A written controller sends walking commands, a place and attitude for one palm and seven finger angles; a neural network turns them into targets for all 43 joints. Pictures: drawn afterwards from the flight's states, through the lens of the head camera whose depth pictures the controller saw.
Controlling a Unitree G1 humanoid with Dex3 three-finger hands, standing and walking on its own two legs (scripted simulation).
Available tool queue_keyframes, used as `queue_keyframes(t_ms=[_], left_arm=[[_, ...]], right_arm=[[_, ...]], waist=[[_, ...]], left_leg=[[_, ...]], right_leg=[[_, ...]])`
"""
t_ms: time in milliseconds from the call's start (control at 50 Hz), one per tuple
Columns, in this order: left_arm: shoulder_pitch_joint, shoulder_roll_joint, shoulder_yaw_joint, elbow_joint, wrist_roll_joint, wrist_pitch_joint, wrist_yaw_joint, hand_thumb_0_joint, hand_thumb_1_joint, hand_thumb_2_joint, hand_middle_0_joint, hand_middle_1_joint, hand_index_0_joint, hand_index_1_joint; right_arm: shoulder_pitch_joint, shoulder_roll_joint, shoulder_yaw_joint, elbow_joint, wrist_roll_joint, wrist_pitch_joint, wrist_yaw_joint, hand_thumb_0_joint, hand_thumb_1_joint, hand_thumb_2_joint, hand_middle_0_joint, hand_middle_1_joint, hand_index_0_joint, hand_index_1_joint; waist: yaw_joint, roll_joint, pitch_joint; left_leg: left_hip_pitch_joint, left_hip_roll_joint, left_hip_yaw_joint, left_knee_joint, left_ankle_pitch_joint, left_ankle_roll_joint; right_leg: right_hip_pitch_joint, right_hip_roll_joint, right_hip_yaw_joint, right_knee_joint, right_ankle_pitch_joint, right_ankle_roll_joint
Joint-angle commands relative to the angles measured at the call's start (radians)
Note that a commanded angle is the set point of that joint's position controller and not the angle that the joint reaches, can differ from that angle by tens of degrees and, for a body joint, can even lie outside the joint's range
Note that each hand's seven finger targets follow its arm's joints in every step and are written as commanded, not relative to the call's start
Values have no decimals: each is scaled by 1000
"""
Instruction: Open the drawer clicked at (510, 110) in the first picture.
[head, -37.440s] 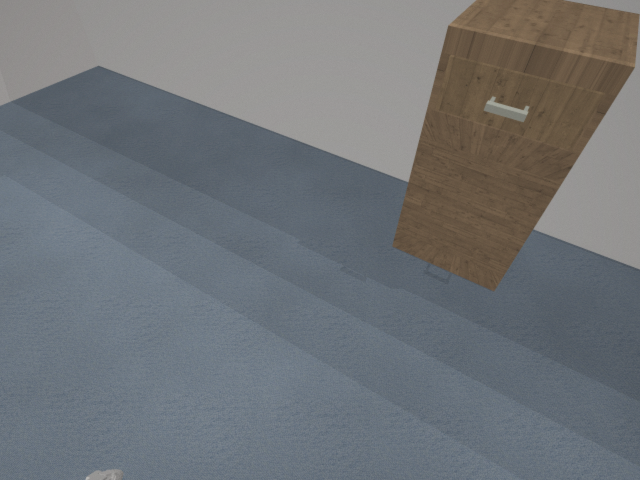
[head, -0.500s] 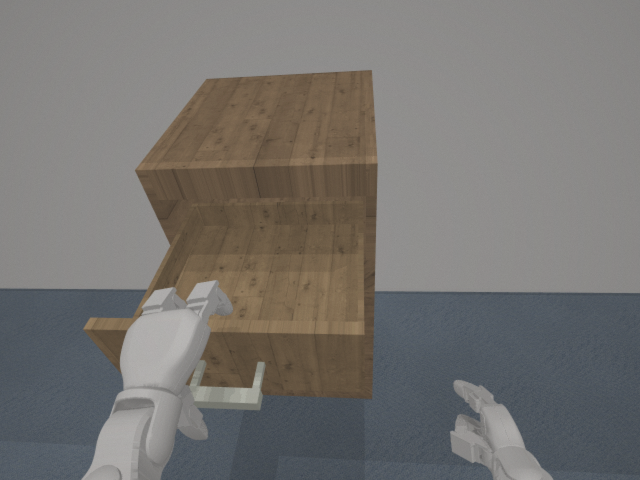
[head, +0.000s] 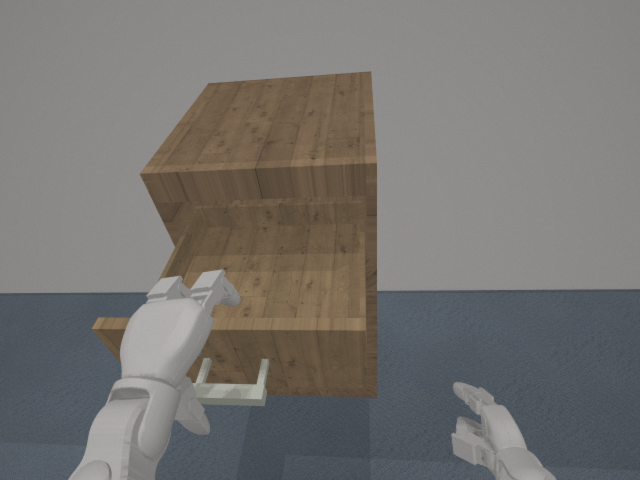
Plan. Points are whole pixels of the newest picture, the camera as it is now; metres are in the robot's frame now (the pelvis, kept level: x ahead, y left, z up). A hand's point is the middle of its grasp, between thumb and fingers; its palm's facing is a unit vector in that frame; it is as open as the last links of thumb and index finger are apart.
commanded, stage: draw the hand back to the body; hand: left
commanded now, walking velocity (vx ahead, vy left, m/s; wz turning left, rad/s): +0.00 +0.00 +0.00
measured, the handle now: (231, 380) +0.26 +0.19 -0.04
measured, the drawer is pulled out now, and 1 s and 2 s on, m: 0.29 0.29 0.29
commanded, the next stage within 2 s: step back with the hand held close in 1.50 s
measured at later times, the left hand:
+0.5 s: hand (143, 369) +0.19 +0.23 +0.11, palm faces +0.11 -0.13 -0.99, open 13.8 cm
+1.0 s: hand (137, 336) +0.21 +0.23 +0.15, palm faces +0.33 -0.86 -0.38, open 11.3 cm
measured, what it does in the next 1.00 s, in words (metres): stands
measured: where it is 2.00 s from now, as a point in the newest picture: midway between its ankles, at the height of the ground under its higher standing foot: outside the picture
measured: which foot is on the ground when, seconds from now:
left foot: down 0.00-1.00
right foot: down 0.00-1.00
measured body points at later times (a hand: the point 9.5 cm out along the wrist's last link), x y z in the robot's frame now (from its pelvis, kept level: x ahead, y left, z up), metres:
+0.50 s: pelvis +0.00 +0.00 +0.00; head -0.02 -0.05 +0.45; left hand +0.18 +0.23 +0.16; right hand +0.24 -0.19 -0.08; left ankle +0.01 +0.11 -0.74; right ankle -0.01 -0.08 -0.74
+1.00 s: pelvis +0.03 +0.01 +0.00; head +0.01 -0.02 +0.45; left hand +0.18 +0.27 +0.17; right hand +0.21 -0.22 -0.09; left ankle +0.01 +0.12 -0.74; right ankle -0.01 -0.08 -0.74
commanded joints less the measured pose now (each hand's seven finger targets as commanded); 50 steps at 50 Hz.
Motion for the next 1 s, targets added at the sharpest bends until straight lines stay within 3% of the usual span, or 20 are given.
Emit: queue_keyframes(t_ms=[0, 40, 60, 80, 180, 240, 260, 300, 340, 360, 440, 480, 500, 520, 540, 600, 640, 760, 920, 980], left_arm=[[-116, 148, 165, -179, 26, -14, 67, 0, -500, 300, -300, -1200, -300, -1200], [-150, 197, 214, -220, -5, -11, 67, 0, -500, 300, -300, -1200, -300, -1200], [-127, 144, 162, -229, 14, -4, 60, 0, -500, 300, -300, -1200, -300, -1200], [-121, 143, 158, -217, 3, -7, 56, 0, -500, 300, -300, -1200, -300, -1200], [-79, 168, 182, -228, -10, -27, 36, 0, -500, 300, -300, -1200, -300, -1200], [-56, 261, 284, -293, -33, -52, 45, 0, -500, 300, -300, -1200, -300, -1200], [-46, 215, 247, -294, -9, -53, 45, 0, -500, 300, -300, -1200, -300, -1200], [-12, 198, 244, -251, -20, -67, 45, 0, -500, 300, -300, -1200, -300, -1200], [-22, 265, 315, -292, -50, -79, 51, 0, -500, 300, -300, -1200, -300, -1200], [-16, 229, 280, -315, -31, -82, 49, 0, -500, 300, -300, -1200, -300, -1200], [41, 276, 341, -312, -69, -93, 50, 0, -500, 300, -300, -1200, -300, -1200], [74, 259, 330, -273, -60, -95, 44, 0, -500, 300, -300, -1200, -300, -1200], [12, -115, 279, -327, -831, -208, 31, 0, -465, 315, -298, -1178, -298, -1178], [117, 17, 369, -268, -866, -263, 41, 0, -430, 330, -295, -1155, -295, -1155], [169, 69, 450, -303, -936, -298, 50, 0, -395, 345, -292, -1133, -292, -1133], [111, 95, 488, -408, -971, -372, 71, 0, -290, 390, -285, -1065, -285, -1065], [120, 103, 507, -404, -980, -384, 77, 0, -220, 420, -280, -1020, -280, -1020], [210, 42, 487, -327, -999, -393, 60, 0, -10, 510, -265, -885, -265, -885], [263, 88, 556, -356, -1004, -403, 63, 0, 270, 630, -245, -705, -245, -705], [260, 89, 566, -336, -1006, -400, 66, 0, 375, 675, -237, -637, -237, -637]], right_arm=[[-224, -68, -29, -186, 2, -57, -1, 0, -900, -900, 200, 300, 200, 300], [-246, -75, -30, -187, 11, -53, -4, 0, -900, -900, 200, 300, 200, 300], [-244, -66, -25, -201, 6, -57, 0, 0, -900, -900, 200, 300, 200, 300], [-245, -67, -30, -186, 8, -55, -2, 0, -900, -900, 200, 300, 200, 300], [-237, -72, -28, -190, 3, -60, -9, 0, -900, -900, 200, 300, 200, 300], [-236, -88, -29, -205, 8, -65, -17, 0, -900, -900, 200, 300, 200, 300], [-220, -77, -23, -212, -2, -68, -13, 0, -900, -900, 200, 300, 200, 300], [-199, -83, -32, -198, -4, -68, -15, 0, -900, -900, 200, 300, 200, 300], [-225, -92, -32, -206, 7, -73, -22, 0, -900, -900, 200, 300, 200, 300], [-204, -84, -29, -218, -2, -76, -19, 0, -900, -900, 200, 300, 200, 300], [-214, -99, -32, -217, 5, -79, -27, 0, -900, -900, 200, 300, 200, 300], [-189, -93, -34, -208, -2, -78, -29, 0, -900, -900, 200, 300, 200, 300], [-110, -30, -34, -274, -1, -145, -49, 0, -900, -900, 200, 300, 200, 300], [-98, -60, -33, -254, -8, -196, -67, 0, -900, -900, 200, 300, 200, 300], [-91, -73, -27, -239, -14, -214, -89, 0, -900, -900, 200, 300, 200, 300], [-34, -67, -26, -217, -29, -267, -116, 0, -900, -900, 200, 300, 200, 300], [-24, -70, -29, -198, -29, -291, -116, 0, -900, -900, 200, 300, 200, 300], [-12, -73, -44, -179, -24, -294, -105, 0, -900, -900, 200, 300, 200, 300], [-13, -80, -67, -172, -15, -287, -106, 0, -900, -900, 200, 300, 200, 300], [-12, -81, -69, -166, -10, -280, -109, 0, -900, -900, 200, 300, 200, 300]], waist=[[17, -108, -102], [7, -84, -85], [21, -86, -122], [3, -73, -83], [0, -97, -65], [7, -72, -91], [20, -76, -121], [7, -99, -66], [3, -74, -75], [16, -75, -119], [4, -58, -84], [2, -103, -67], [-103, -216, 36], [-74, -243, 6], [-59, -228, 15], [-53, -51, -32], [-53, -14, -5], [-56, -50, 24], [-49, -90, -55], [-55, -87, -32]], left_leg=[[56, -18, -15, -33, 199, 20], [44, -13, -20, -42, 173, 17], [56, -18, -14, -32, 184, 23], [67, -19, -19, -40, 190, 22], [65, -20, -24, -39, 180, 25], [57, -15, -21, -28, 174, 21], [59, -19, -21, -21, 181, 23], [59, -19, -22, -21, 174, 23], [58, -15, -26, -20, 162, 20], [66, -19, -24, -12, 177, 23], [59, -16, -27, -8, 179, 19], [54, -19, -28, -5, 185, 23], [130, 19, -20, -7, 102, 55], [131, 33, -27, -17, 66, 48], [118, 29, -33, -34, 73, 39], [144, 18, -22, -40, 140, 24], [126, 24, -32, -50, 151, 14], [101, 31, -33, -60, 211, 13], [118, 35, -30, -48, 282, 15], [114, 35, -35, -55, 255, 10]], right_leg=[[-31, -27, 76, -111, 159, 26], [-25, -28, 82, -112, 146, 21], [-22, -33, 72, -110, 138, 27], [-40, -28, 82, -125, 148, 23], [-49, -32, 76, -131, 138, 26], [-23, -39, 83, -119, 174, 24], [-26, -43, 70, -112, 155, 28], [-65, -37, 71, -128, 144, 29], [-51, -39, 87, -125, 154, 24], [-41, -46, 67, -115, 159, 28], [-46, -47, 81, -115, 210, 26], [-61, -49, 74, -116, 209, 31], [-75, -35, 14, -129, 192, 42], [-65, -41, 19, -121, 137, 45], [-56, -49, 19, -141, 123, 46], [-24, -69, 17, -147, 177, 40], [-21, -73, 14, -148, 175, 35], [-1, -75, 0, -143, 249, 37], [31, -80, -2, -123, 331, 42], [14, -76, -5, -132, 293, 42]])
